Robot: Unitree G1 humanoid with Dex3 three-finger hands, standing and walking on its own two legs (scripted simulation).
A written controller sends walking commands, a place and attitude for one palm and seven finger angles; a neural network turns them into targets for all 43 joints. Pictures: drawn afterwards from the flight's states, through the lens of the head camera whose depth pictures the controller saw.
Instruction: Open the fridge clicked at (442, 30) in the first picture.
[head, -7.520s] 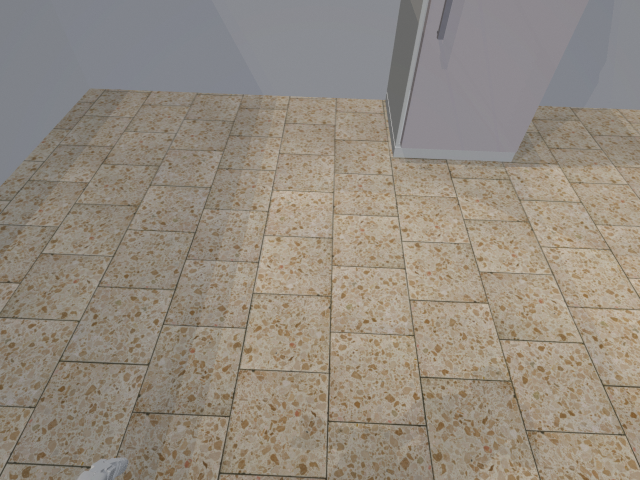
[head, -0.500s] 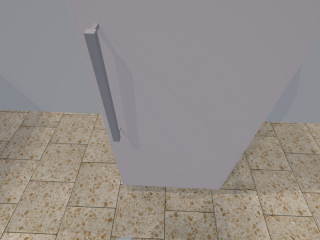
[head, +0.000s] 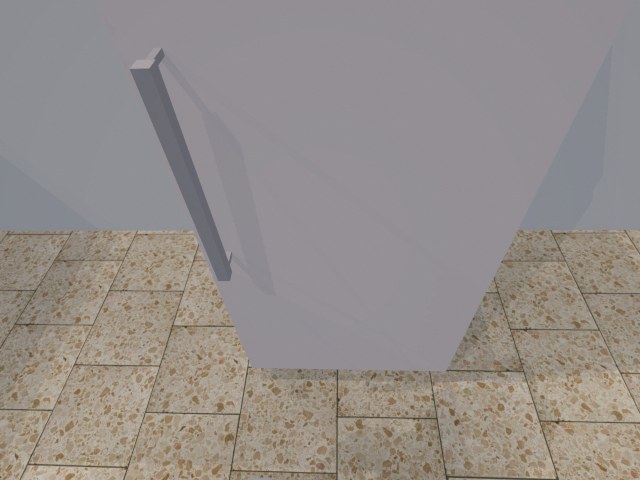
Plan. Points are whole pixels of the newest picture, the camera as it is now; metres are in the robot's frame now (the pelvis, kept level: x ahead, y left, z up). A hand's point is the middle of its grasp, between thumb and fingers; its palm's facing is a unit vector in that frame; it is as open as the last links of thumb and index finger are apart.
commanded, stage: come to a stop and stand still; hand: left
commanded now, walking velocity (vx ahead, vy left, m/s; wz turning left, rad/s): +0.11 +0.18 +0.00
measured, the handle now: (198, 188) +0.50 +0.23 +0.08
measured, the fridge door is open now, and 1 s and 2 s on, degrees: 0 0 0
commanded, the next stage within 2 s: look again from close up in 1.06 s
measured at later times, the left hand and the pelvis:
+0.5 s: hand out of the picture -0.01 +0.18 -0.17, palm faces +0.06 -0.98 -0.19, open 7.3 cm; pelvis -0.01 +0.01 +0.01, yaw +0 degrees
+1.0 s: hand out of the picture -0.02 +0.21 -0.17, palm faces +0.03 -0.97 -0.22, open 7.4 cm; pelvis -0.02 +0.03 +0.01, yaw +0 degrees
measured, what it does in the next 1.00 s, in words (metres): steps on the spot: left foot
